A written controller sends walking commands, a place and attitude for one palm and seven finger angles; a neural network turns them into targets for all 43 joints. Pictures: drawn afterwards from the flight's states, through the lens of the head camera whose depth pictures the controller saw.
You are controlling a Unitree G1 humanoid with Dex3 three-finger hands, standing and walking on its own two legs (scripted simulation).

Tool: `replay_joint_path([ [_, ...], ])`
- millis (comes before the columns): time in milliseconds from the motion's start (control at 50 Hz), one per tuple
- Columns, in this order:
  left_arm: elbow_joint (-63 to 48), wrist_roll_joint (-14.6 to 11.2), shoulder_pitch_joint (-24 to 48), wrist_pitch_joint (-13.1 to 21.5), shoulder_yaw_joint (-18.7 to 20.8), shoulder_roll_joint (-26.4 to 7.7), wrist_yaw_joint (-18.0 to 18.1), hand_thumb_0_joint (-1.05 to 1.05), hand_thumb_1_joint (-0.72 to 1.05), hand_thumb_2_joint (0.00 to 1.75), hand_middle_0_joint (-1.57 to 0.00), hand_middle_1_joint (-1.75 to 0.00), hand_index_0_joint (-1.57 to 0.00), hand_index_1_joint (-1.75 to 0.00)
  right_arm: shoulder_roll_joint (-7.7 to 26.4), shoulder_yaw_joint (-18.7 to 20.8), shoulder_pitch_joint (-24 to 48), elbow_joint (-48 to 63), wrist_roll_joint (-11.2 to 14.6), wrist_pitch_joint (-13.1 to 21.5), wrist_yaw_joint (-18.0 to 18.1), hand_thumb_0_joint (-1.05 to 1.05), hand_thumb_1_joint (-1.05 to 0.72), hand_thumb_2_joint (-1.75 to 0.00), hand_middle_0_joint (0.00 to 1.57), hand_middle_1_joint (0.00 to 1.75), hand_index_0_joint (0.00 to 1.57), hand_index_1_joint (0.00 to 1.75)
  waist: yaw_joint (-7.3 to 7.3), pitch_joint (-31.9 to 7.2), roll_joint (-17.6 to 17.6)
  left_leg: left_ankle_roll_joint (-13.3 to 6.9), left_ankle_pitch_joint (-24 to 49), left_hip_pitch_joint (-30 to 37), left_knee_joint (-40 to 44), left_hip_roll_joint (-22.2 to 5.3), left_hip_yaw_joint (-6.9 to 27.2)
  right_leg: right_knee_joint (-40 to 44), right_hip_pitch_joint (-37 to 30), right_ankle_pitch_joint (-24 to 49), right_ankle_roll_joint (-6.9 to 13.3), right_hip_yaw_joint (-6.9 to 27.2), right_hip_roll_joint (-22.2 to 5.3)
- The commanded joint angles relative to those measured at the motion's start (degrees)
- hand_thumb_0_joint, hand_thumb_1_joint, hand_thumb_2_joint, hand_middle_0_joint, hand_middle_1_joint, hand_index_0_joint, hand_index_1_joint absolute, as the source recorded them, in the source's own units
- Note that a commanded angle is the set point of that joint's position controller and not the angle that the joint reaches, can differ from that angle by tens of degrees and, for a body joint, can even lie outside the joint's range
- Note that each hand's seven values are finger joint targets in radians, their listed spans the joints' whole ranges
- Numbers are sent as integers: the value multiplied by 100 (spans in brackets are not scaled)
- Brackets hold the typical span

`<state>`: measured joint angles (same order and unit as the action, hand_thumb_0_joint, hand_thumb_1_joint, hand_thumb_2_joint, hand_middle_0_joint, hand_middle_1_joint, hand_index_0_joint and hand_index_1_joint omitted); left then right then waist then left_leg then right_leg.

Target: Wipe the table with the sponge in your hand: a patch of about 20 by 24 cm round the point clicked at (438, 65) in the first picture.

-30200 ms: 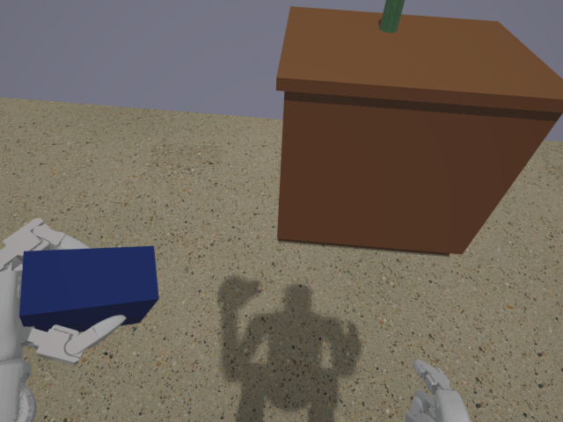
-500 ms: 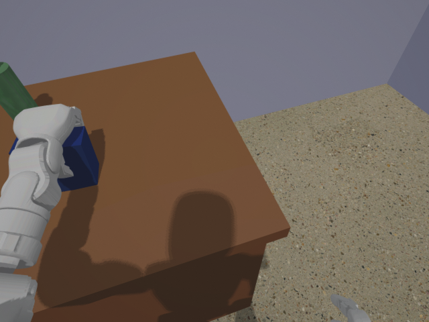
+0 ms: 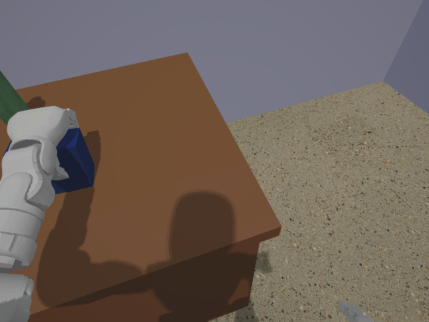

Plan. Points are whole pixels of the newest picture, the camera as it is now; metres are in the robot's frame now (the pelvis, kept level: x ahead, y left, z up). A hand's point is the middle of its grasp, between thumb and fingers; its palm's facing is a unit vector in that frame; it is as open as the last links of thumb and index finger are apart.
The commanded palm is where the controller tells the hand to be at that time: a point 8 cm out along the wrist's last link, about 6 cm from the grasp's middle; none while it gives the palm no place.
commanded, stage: slide across to the middle lane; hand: left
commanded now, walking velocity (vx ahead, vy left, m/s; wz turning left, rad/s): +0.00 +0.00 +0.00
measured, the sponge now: (59, 169) +0.35 +0.35 +0.09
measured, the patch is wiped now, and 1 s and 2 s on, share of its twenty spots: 0.65 0.75 0.90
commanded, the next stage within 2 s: wipe back along the middle lane in 0.04 s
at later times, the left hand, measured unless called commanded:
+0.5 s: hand (57, 154) +0.35 +0.33 +0.13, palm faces +0.02 +0.02 -1.00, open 9.8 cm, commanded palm +0.32 +0.30 +0.16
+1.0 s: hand (60, 167) +0.32 +0.31 +0.13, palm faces +0.12 -0.02 -0.99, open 9.8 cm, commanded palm +0.27 +0.28 +0.14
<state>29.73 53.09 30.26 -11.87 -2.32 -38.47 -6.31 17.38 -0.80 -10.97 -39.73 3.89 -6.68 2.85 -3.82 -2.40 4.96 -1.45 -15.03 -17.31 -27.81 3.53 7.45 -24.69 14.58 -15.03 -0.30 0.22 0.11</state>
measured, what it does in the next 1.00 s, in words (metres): stands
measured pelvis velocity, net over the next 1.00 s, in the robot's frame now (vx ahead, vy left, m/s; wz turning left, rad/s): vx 0.01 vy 0.01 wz -0.05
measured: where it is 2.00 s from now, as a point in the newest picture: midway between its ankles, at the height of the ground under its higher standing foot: outside the picture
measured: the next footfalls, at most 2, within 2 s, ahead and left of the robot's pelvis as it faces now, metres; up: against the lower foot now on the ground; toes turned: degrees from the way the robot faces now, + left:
none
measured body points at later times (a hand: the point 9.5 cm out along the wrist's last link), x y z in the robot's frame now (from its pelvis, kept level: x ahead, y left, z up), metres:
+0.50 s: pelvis +0.01 +0.01 +0.00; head +0.03 -0.02 +0.45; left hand +0.35 +0.33 +0.19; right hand +0.18 -0.23 -0.12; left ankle -0.01 +0.11 -0.74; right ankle -0.03 -0.13 -0.74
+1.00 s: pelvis +0.01 +0.01 +0.00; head +0.02 -0.02 +0.45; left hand +0.31 +0.31 +0.19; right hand +0.21 -0.21 -0.10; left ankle -0.01 +0.11 -0.74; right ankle -0.03 -0.13 -0.74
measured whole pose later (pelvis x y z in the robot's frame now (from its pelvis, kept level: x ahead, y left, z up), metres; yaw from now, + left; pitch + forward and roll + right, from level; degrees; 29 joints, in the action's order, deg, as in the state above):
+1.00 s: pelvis +0.01 +0.01 +0.00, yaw -3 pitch +4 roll -1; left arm -2.0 52.3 7.4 -27.2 -0.2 -32.2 -1.5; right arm 16.1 -2.9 -6.2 -34.4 4.1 -6.4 -0.5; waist -4.9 -3.9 5.5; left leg -2.6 -17.8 -15.6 -29.9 3.7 4.5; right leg -26.9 13.7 -17.0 -1.4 3.0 -0.1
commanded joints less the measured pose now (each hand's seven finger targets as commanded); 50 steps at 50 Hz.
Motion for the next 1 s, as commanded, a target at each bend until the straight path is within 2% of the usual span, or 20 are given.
replay_joint_path([
  [0,-568,-93,1791,218,76,-670,10,0,10,130,-120,-160,-120,-160,748,205,339,683,-4,246,95,0,-90,-90,20,30,20,30,405,-1159,-525,-138,1495,644,265,-65,-409,234,-272,1359,401,-265,189],
  [100,-764,-68,1669,320,-47,-454,12,0,10,130,-120,-160,-120,-160,709,222,340,751,-18,241,63,0,-90,-90,20,30,20,30,369,-1324,-432,-129,1746,786,180,-71,-401,161,-272,1506,424,-273,199],
  [200,-1034,-324,925,304,26,-229,43,0,10,130,-120,-160,-120,-160,693,237,460,856,-17,218,13,0,-90,-90,20,30,20,30,251,-1393,-628,-127,1932,748,137,-82,-416,113,-457,1812,386,-268,181],
  [220,-1097,-342,716,267,158,-330,68,0,10,130,-120,-160,-120,-160,702,252,470,847,-27,194,-2,0,-90,-90,20,30,20,30,222,-1371,-644,-116,1972,723,124,-96,-416,107,-486,1875,378,-274,184],
  [260,-1310,-349,609,150,-118,-17,65,0,10,130,-120,-160,-120,-160,673,236,573,904,-13,178,-46,0,-90,-90,20,30,20,30,260,-1232,-608,-115,1931,690,139,-96,-428,109,-420,1828,361,-289,186],
  [360,-1617,-248,336,-197,-178,12,87,0,10,130,-120,-160,-120,-160,678,217,721,930,-4,149,-102,0,-90,-90,20,30,20,30,258,-1070,-524,-94,1841,649,207,-146,-408,113,-369,1618,378,-298,206],
  [400,-1718,-270,201,-330,-338,212,60,0,10,130,-120,-160,-120,-160,652,194,780,982,4,167,-106,0,-90,-90,20,30,20,30,255,-1099,-582,-100,1853,658,214,-153,-400,73,-406,1587,379,-309,200],
  [420,-1720,-258,58,-386,-230,114,61,0,10,130,-120,-160,-120,-160,652,202,786,965,0,163,-121,0,-90,-90,20,30,20,30,231,-1046,-519,-78,1830,644,230,-175,-400,84,-395,1557,377,-318,208],
  [460,-1858,-263,-164,-487,-279,170,22,0,10,130,-120,-160,-120,-160,631,178,859,1025,8,169,-130,0,-90,-90,20,30,20,30,206,-1052,-597,-75,1825,618,234,-175,-397,65,-451,1586,368,-312,205],
  [480,-1991,-301,-183,-538,-341,278,-8,0,10,130,-120,-160,-120,-160,617,144,958,1092,18,187,-134,0,-90,-90,20,30,20,30,171,-1055,-467,-78,1861,628,258,-187,-385,65,-452,1563,395,-300,208],
  [520,-2057,-329,-511,-584,-227,213,-12,0,10,130,-120,-160,-120,-160,621,160,900,1071,5,205,-155,0,-90,-90,20,30,20,30,162,-1122,-592,-65,2060,670,186,-197,-389,2,-533,1747,368,-331,216],
  [540,-2244,-370,-689,-616,-324,353,-34,0,10,130,-120,-160,-120,-160,596,150,947,1136,-2,220,-170,0,-90,-90,20,30,20,30,135,-1206,-597,-69,2193,697,157,-182,-399,-21,-606,1877,354,-325,208],
  [580,-2434,-433,-1127,-692,-125,243,-35,0,10,130,-120,-160,-120,-160,579,114,1066,1221,14,244,-203,0,-90,-90,20,30,20,30,44,-1133,-475,-58,2332,652,144,-226,-398,-50,-649,1949,372,-293,205],
  [600,-2445,-448,-1273,-726,-285,456,-40,0,10,130,-120,-160,-120,-160,554,108,1024,1212,6,260,-219,0,-90,-90,20,30,20,30,85,-1112,-644,-44,2358,646,121,-223,-400,-87,-635,1964,338,-349,202],
  [680,-2699,-459,-1591,-961,-148,370,-32,0,10,130,-120,-160,-120,-160,559,82,1146,1284,19,260,-250,0,-90,-90,20,30,20,30,32,-833,-628,-28,2170,503,179,-268,-421,-75,-559,1857,344,-329,219],
  [740,-2987,-473,-1982,-1076,-163,440,-8,0,10,130,-120,-160,-120,-160,541,75,1138,1321,5,285,-279,0,-90,-90,20,30,20,30,1,-964,-665,14,2416,526,126,-258,-430,-135,-689,2026,307,-341,214],
  [780,-3061,-493,-2136,-1202,-152,458,-1,0,10,130,-120,-160,-120,-160,529,42,1234,1358,25,296,-284,0,-90,-90,20,30,20,30,-27,-811,-600,8,2264,455,153,-285,-445,-144,-619,1923,327,-317,223],
  [800,-2978,-501,-2199,-1261,-259,584,4,0,10,130,-120,-160,-120,-160,521,30,1164,1359,29,305,-277,0,-90,-90,20,30,20,30,12,-758,-769,9,2150,388,140,-267,-464,-166,-612,1886,299,-353,215],
  [820,-3001,-493,-2188,-1303,-150,442,13,0,10,130,-120,-160,-120,-160,539,33,1173,1333,23,294,-277,0,-90,-90,20,30,20,30,4,-707,-727,22,2030,354,164,-275,-466,-147,-594,1831,303,-342,225],
  [980,-3511,-553,-2857,-1555,-263,666,3,0,10,130,-120,-160,-120,-160,498,4,1333,1440,49,360,-297,0,-90,-90,20,30,20,30,-80,-854,-647,18,2086,370,82,-302,-465,-277,-634,1863,310,-270,227],
])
